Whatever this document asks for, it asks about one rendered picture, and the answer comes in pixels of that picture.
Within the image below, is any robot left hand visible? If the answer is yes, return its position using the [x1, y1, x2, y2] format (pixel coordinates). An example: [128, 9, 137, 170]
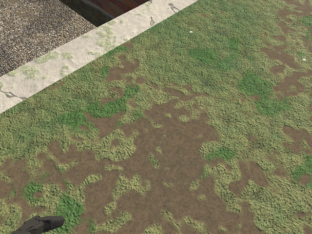
[11, 215, 65, 234]

